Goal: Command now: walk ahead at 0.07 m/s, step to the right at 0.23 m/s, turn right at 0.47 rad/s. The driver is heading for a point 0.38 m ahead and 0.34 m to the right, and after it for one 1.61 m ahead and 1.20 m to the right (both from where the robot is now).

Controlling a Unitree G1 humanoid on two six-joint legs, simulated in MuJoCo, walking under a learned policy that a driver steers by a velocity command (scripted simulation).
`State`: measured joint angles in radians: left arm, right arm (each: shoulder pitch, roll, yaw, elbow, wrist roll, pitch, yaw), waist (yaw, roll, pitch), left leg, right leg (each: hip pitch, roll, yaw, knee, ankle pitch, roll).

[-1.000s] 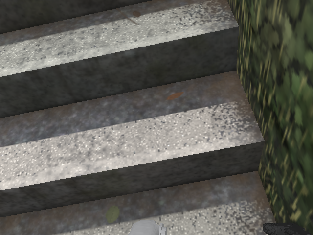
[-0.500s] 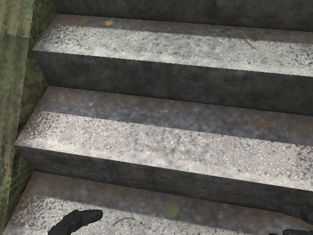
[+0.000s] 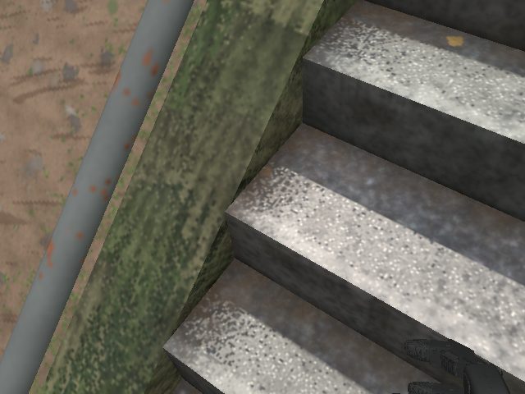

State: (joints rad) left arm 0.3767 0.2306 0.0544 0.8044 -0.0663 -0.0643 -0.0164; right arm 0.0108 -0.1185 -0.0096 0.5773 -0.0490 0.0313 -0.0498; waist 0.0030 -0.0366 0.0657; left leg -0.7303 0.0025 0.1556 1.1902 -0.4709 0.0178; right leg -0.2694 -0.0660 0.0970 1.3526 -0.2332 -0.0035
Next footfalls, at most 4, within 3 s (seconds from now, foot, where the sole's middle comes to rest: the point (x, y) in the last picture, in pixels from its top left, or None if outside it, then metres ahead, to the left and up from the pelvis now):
0.32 right None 0.09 -0.11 -0.46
0.54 left None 0.15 0.05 -0.67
0.90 right None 0.23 -0.25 -0.46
1.38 left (501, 287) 0.46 -0.34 -0.29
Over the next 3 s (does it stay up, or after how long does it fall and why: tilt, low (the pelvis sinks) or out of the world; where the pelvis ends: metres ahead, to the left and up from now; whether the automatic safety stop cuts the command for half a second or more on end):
stays up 0.53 -0.41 0.48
